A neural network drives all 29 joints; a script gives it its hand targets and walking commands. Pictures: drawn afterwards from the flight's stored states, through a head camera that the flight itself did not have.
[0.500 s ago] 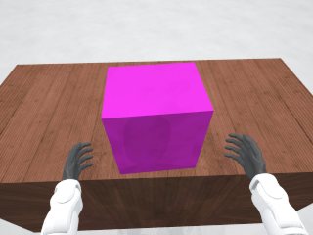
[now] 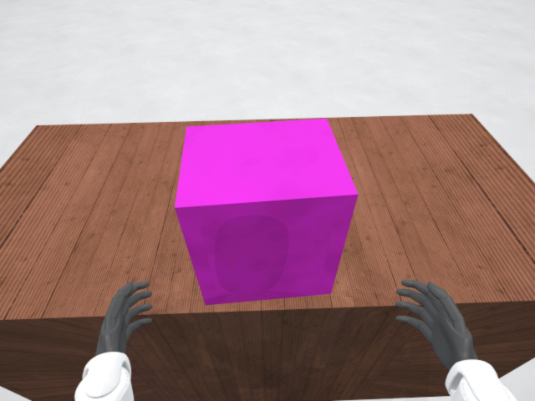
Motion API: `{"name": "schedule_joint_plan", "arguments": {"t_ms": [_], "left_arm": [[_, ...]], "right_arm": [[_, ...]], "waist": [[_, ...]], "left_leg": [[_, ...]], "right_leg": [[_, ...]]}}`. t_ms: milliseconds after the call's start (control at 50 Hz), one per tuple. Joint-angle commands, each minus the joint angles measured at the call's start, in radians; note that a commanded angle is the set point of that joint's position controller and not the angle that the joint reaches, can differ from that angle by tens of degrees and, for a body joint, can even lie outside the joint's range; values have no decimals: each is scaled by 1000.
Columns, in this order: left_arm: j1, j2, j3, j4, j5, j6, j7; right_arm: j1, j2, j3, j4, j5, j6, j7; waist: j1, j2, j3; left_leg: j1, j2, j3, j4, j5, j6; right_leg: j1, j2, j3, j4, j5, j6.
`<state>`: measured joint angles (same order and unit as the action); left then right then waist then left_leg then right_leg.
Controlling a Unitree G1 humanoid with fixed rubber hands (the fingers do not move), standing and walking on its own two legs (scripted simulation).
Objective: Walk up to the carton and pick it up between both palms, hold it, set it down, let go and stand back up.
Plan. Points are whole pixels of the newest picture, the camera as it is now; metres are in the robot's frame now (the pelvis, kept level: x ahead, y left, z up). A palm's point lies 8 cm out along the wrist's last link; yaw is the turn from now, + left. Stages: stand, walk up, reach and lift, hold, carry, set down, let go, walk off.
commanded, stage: set down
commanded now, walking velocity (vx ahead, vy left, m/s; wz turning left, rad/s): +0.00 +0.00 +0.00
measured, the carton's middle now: (263, 215) +0.43 +0.03 +0.05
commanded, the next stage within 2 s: let go in 1.18 s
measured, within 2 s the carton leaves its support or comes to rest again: neither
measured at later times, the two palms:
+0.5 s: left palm (120, 346) +0.22 +0.23 +0.01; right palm (443, 347) +0.21 -0.22 +0.02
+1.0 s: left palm (127, 351) +0.22 +0.23 -0.02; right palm (434, 360) +0.21 -0.22 -0.02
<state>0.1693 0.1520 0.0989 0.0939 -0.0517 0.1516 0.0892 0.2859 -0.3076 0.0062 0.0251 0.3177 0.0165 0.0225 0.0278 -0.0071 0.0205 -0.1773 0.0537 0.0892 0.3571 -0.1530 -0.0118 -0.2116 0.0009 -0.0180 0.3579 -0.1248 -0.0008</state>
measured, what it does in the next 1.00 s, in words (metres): stands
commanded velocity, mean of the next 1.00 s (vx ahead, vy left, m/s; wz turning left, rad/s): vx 0.00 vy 0.00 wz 0.00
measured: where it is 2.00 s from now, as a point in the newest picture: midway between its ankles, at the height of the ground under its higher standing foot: outside the picture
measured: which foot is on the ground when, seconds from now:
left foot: down 0.00-1.00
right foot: down 0.00-1.00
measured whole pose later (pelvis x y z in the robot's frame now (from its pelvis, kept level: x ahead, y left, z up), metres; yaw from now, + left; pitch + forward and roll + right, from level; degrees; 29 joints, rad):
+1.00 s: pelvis +0.03 +0.01 +0.00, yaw +0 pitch +0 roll +0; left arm 0.26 0.15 0.06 0.13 -0.05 0.07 0.04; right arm 0.31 -0.27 0.03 0.24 0.19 -0.08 0.03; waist 0.03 -0.01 0.07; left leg -0.15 0.05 0.09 0.35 -0.19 -0.01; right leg -0.18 0.00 -0.02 0.34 -0.16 0.00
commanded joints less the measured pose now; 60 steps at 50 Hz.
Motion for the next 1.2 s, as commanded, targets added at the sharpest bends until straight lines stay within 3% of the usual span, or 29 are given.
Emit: {"name": "schedule_joint_plan", "arguments": {"t_ms": [0, 140, 160, 180, 200, 240, 300, 340, 400, 420, 460, 480, 520, 540, 580, 620, 660, 680, 700, 760, 780, 840, 880, 900, 940, 960, 1000, 1100, 1180], "left_arm": [[-15, 161, -4, -379, -123, -68, 21], [17, 182, 13, -244, -100, -43, -13], [8, 190, 19, -261, -113, -57, -18], [21, 178, 29, -392, -102, -68, 2], [34, 170, 13, -296, -113, -62, -12], [-3, 196, 13, -269, -115, -66, -15], [20, 177, 14, -210, -96, -62, -28], [48, 193, 16, -308, -123, -78, -22], [25, 197, 8, -201, -101, -82, -34], [43, 224, 22, -300, -112, -97, -26], [80, 169, -1, -75, -79, -68, -53], [83, 192, -2, -229, -99, -91, -43], [85, 205, 21, -190, -79, -93, -43], [80, 206, 14, -100, -66, -85, -54], [81, 205, -4, -246, -104, -113, -40], [93, 173, -4, -100, -77, -105, -49], [116, 186, 11, -168, -81, -130, -42], [113, 208, 1, -35, -59, -107, -63], [129, 196, 14, -108, -74, -127, -60], [93, 208, 1, -1, -65, -112, -76], [112, 187, -3, -167, -76, -140, -56], [161, 163, -30, -183, -67, -149, -35], [138, 163, -19, 36, -38, -116, -61], [138, 167, -23, -123, -64, -147, -49], [129, 171, -44, -56, -44, -137, -48], [170, 150, -26, -120, -47, -150, -42], [133, 153, -29, 61, -20, -122, -62], [105, 161, -39, -46, -23, -150, -42], [103, 141, -82, 51, -45, -148, -54]], "right_arm": [[-51, -94, -111, -280, -64, -33, 20], [-12, -33, -80, -210, -102, -4, 7], [-21, -36, -73, -241, -120, -12, 6], [-58, -74, -86, -312, -89, -31, 21], [-33, -57, -86, -279, -97, -24, 14], [-57, -39, -90, -241, -108, -27, 15], [-30, -16, -61, -213, -120, -23, 11], [12, -53, -77, -259, -99, -33, 15], [-27, -32, -85, -191, -143, -40, 5], [27, -8, -50, -233, -104, -31, 11], [17, -14, -67, -71, -181, -30, 0], [4, -30, -61, -175, -145, -53, 4], [7, -20, -47, -145, -140, -67, 5], [25, -18, -74, -73, -183, -55, 4], [35, -15, -39, -146, -126, -70, 11], [27, -35, -85, -61, -178, -83, 11], [22, -30, -53, -142, -149, -128, 12], [30, -11, -67, -10, -190, -102, 0], [60, -13, -44, -60, -165, -123, 1], [8, 10, -50, 12, -202, -118, -5], [22, -23, -38, -98, -173, -156, 2], [58, -38, -57, -20, -153, -165, 25], [45, -3, -57, 129, -209, -151, 11], [18, -23, -57, 8, -174, -170, 17], [2, -27, -75, 90, -195, -181, 15], [45, -36, -53, 10, -163, -201, 22], [-4, -25, -57, 149, -214, -187, 14], [-32, -27, -65, 163, -205, -232, 24], [-41, -14, -62, 206, -218, -243, 23]], "waist": [[28, -54, -143], [40, -73, -49], [28, -74, -92], [68, -48, -149], [44, -98, -113], [50, -44, -93], [37, -72, -61], [49, -49, -136], [25, -79, -110], [50, -45, -118], [7, -90, -69], [46, -57, -109], [49, -46, -143], [12, -68, -88], [37, -51, -104], [12, -62, -95], [58, -63, -159], [13, -58, -86], [37, -69, -124], [20, -71, -88], [49, -77, -184], [29, -48, -154], [-1, -61, -63], [34, -45, -140], [8, -31, -112], [31, -41, -152], [16, -70, -36], [30, -8, -148], [6, -70, -128]], "left_leg": [[113, -42, -27, -110, 6, 18], [91, -69, -9, -116, -42, 35], [93, -60, -19, -112, -23, 27], [128, -46, -28, -105, 41, 33], [126, -54, -24, -98, 0, 43], [77, -67, -8, -94, -41, 31], [97, -64, -18, -93, -5, 37], [125, -63, -12, -96, 53, 25], [113, -66, -26, -81, 15, 26], [113, -74, -9, -82, 44, 32], [107, -67, -17, -81, 32, 21], [144, -65, -20, -87, 74, 16], [147, -66, -24, -65, 120, 22], [133, -66, -22, -72, 68, 23], [154, -70, -24, -71, 101, 16], [137, -63, -32, -61, 92, 12], [151, -61, -26, -50, 155, 16], [153, -68, -25, -64, 120, 14], [158, -71, -25, -54, 158, 12], [137, -77, -11, -50, 98, 15], [166, -68, -26, -49, 165, 8], [194, -53, -53, -49, 195, -3], [159, -70, -32, -54, 137, -3], [193, -57, -32, -55, 182, 0], [171, -56, -49, -41, 181, -15], [204, -51, -49, -37, 231, -15], [163, -66, -36, -42, 150, -4], [195, -63, -33, -30, 183, -18], [203, -69, -29, -39, 146, -11]], "right_leg": [[74, 8, 54, -117, -185, -31], [85, -19, 80, -139, -210, -18], [98, -17, 78, -134, -209, -10], [92, -8, 68, -116, -184, -22], [77, -8, 71, -131, -213, -19], [76, -16, 72, -122, -238, -13], [68, -23, 82, -137, -200, -18], [107, -17, 81, -128, -167, -11], [87, -19, 71, -129, -208, -14], [125, -19, 78, -126, -167, -6], [102, -20, 67, -136, -150, -8], [92, -20, 60, -128, -109, -3], [103, -19, 73, -121, -88, -3], [89, -14, 59, -132, -127, -7], [102, -14, 64, -129, -103, -2], [84, -7, 45, -121, -107, -11], [105, -1, 45, -113, -36, -9], [86, -19, 53, -136, -49, -2], [116, -12, 43, -123, 3, 0], [84, -21, 62, -131, -79, 3], [123, -10, 50, -117, -9, -3], [107, 7, 22, -105, 16, -10], [90, -5, 38, -122, -4, -11], [93, 3, 29, -109, 19, -11], [97, 4, 21, -105, 38, -15], [123, 14, 15, -90, 80, -17], [60, 3, 19, -106, 20, -4], [84, 1, 17, -88, 44, -12], [54, 2, 21, -99, 15, -14]]}}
